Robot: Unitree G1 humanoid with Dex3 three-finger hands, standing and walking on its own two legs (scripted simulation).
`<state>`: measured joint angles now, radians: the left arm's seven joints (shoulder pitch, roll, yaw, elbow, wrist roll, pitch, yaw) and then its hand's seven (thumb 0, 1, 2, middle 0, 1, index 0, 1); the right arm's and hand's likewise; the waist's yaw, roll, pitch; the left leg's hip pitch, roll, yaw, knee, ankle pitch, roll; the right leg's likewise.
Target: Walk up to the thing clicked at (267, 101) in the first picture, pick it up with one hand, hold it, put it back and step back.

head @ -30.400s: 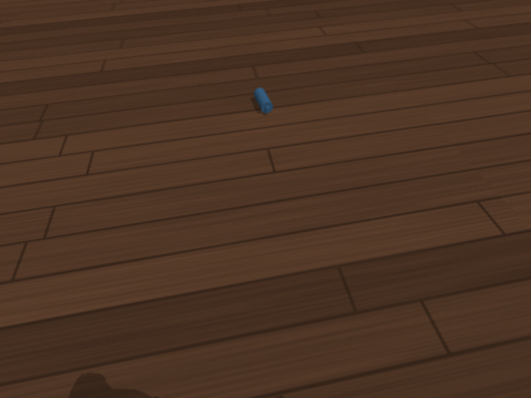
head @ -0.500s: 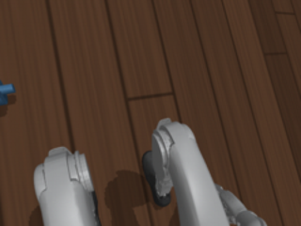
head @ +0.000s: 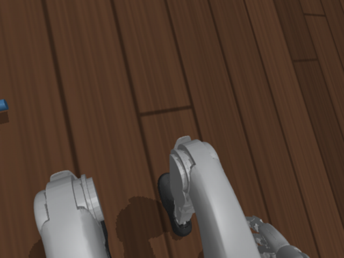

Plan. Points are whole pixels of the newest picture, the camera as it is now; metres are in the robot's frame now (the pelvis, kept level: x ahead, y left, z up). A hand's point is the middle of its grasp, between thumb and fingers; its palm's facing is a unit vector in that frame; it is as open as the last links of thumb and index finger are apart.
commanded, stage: approach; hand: left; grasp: from above
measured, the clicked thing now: out of the picture +0.47 +0.41 -0.28
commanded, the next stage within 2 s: rest palm in 0.22 s
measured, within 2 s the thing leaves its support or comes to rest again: neither
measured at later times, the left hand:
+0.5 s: hand out of the picture +0.45 +0.41 -0.17, palm faces -0.51 -0.11 -0.85, open 13.9 cm
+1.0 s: hand out of the picture +0.46 +0.40 -0.21, palm faces -0.41 -0.10 -0.90, open 14.0 cm
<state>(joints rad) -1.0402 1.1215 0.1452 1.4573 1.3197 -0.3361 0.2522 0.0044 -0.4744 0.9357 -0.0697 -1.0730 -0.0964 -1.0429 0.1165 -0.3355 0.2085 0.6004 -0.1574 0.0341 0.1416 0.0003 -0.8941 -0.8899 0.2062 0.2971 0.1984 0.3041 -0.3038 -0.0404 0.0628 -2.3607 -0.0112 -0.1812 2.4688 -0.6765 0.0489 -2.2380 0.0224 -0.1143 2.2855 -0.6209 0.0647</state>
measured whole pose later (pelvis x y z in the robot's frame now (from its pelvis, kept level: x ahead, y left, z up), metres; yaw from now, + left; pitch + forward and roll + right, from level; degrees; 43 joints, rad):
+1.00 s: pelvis +0.00 +0.00 -0.02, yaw -1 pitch +29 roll -15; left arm -1.11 1.20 0.16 1.65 1.39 -0.35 0.46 0.00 -0.49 0.97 -0.07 -1.02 -0.08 -1.00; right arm 0.10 -0.32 0.27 0.63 -0.20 -0.06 0.14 0.00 -0.89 -0.89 0.21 0.30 0.20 0.30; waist -0.35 -0.12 0.11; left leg -2.38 0.00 -0.21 2.54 -0.70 0.04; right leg -2.26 0.04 -0.13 2.35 -0.63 0.07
